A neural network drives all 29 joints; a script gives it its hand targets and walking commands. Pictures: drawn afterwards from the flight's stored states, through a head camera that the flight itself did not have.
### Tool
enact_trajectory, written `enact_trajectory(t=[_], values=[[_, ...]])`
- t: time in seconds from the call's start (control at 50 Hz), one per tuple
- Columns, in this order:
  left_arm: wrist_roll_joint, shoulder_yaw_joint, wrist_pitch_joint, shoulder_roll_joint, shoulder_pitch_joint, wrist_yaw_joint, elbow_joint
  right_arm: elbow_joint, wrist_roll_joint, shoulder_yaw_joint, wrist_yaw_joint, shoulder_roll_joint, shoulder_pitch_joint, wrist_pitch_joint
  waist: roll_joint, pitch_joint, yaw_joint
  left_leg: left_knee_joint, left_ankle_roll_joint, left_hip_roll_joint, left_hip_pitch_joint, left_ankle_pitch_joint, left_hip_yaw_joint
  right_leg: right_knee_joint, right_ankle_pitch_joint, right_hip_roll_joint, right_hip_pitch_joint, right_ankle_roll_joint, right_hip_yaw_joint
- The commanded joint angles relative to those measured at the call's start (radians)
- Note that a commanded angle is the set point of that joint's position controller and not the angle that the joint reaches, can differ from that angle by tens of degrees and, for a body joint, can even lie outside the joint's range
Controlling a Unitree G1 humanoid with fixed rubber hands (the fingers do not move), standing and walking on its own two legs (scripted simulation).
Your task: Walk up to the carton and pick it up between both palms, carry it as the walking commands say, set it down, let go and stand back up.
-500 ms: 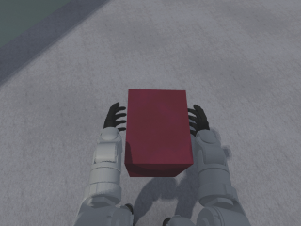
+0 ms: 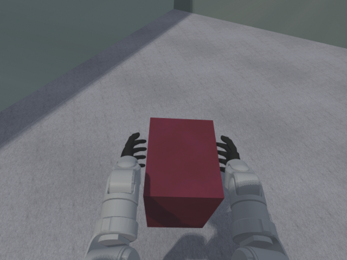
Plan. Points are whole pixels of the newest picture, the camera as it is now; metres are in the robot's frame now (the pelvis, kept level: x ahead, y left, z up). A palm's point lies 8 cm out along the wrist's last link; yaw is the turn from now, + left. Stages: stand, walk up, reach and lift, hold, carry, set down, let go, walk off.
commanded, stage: reach and lift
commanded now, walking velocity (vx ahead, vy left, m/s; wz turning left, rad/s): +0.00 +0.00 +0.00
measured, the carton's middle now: (178, 176) +0.33 +0.00 -0.03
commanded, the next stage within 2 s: hold in 1.22 s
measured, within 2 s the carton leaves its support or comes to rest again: neither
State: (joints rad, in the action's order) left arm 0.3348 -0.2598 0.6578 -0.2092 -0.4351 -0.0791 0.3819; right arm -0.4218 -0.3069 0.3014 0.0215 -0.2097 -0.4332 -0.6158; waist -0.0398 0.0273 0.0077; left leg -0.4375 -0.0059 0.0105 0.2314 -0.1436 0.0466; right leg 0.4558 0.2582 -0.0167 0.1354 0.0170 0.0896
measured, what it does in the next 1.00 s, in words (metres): stands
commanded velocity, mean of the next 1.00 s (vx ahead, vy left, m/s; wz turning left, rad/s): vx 0.00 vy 0.00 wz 0.00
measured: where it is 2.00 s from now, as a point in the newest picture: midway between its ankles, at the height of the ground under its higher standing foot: outside the picture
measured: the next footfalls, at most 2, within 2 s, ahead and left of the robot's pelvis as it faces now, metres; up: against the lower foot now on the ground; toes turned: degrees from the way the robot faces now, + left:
none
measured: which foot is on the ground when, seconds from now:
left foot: down 0.00-1.00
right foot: down 0.00-1.00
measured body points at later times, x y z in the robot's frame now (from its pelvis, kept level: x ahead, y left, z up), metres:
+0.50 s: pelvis +0.00 +0.01 +0.00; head -0.04 +0.02 +0.45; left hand +0.33 +0.13 +0.05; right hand +0.33 -0.12 +0.05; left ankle +0.06 +0.12 -0.74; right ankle +0.00 -0.14 -0.74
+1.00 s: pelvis +0.00 +0.00 +0.00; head -0.04 +0.02 +0.45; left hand +0.32 +0.13 +0.05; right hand +0.32 -0.13 +0.06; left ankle +0.06 +0.12 -0.74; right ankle +0.00 -0.14 -0.74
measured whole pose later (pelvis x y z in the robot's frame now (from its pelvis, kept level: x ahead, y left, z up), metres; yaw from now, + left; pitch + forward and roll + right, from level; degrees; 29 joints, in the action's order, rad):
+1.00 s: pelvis +0.00 +0.00 +0.00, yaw -1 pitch -8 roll +0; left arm 0.32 -0.23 0.77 -0.20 -0.41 -0.08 0.36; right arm -0.39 -0.31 0.25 0.03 -0.20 -0.41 -0.73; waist -0.03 0.02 0.00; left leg -0.40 0.00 0.01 0.13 -0.14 0.04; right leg 0.41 0.25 -0.01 0.03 0.02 0.10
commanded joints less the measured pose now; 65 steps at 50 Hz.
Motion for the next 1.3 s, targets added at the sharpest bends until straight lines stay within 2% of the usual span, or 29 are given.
enact_trajectory(t=[0.0, 0.12, 0.22, 0.28, 0.42, 0.68, 0.94, 1.28], values=[[-0.272, 0.546, -0.005, -1.001, -0.500, 0.285, -0.006, -0.018, 0.215, -0.493, -0.211, -1.064, -0.459, -0.009, 0.025, -0.302, -0.002, 0.016, 0.005, 0.077, -0.391, 0.117, 0.029, -0.133, -0.102, -0.058, 0.143, -0.029, 0.007], [-0.265, 0.494, 0.046, -0.959, -0.524, 0.286, 0.005, -0.041, 0.203, -0.442, -0.203, -1.023, -0.473, -0.060, 0.011, -0.198, -0.011, 0.041, 0.007, 0.078, -0.399, 0.049, 0.025, -0.173, -0.040, -0.039, 0.146, -0.034, 0.017], [-0.256, 0.452, 0.055, -0.976, -0.538, 0.277, 0.037, -0.072, 0.196, -0.416, -0.208, -1.003, -0.515, -0.064, 0.024, -0.171, 0.002, 0.044, -0.002, 0.075, -0.383, 0.037, 0.018, -0.166, -0.020, -0.046, 0.141, -0.041, 0.015], [-0.268, 0.467, 0.052, -1.010, -0.546, 0.269, 0.030, -0.062, 0.202, -0.432, -0.212, -0.996, -0.534, -0.058, 0.038, -0.203, 0.005, 0.040, -0.009, 0.069, -0.383, 0.076, 0.017, -0.150, -0.053, -0.055, 0.116, -0.041, 0.012], [-0.286, 0.500, 0.049, -1.050, -0.562, 0.259, 0.017, -0.033, 0.205, -0.445, -0.216, -0.964, -0.553, -0.049, 0.048, -0.255, -0.022, 0.039, -0.017, 0.054, -0.366, 0.086, 0.021, -0.132, -0.079, -0.060, 0.085, -0.044, 0.013], [-0.273, 0.484, 0.055, -1.049, -0.513, 0.254, 0.030, -0.015, 0.223, -0.468, -0.227, -0.973, -0.543, -0.058, 0.041, -0.264, -0.004, 0.044, -0.010, 0.053, -0.370, 0.092, 0.021, -0.130, -0.075, -0.061, 0.100, -0.038, 0.009], [-0.296, 0.522, 0.069, -1.032, -0.438, 0.272, -0.038, 0.028, 0.239, -0.498, -0.220, -1.010, -0.430, -0.080, 0.034, -0.262, -0.013, 0.053, -0.002, 0.058, -0.384, 0.142, 0.021, -0.145, -0.132, -0.055, 0.073, -0.027, 0.012], [-0.307, 0.539, 0.082, -1.024, -0.405, 0.288, -0.079, 0.049, 0.264, -0.520, -0.226, -1.031, -0.392, -0.094, 0.021, -0.216, -0.010, 0.053, 0.002, 0.068, -0.378, 0.064, 0.019, -0.162, -0.047, -0.042, 0.110, -0.036, 0.015]])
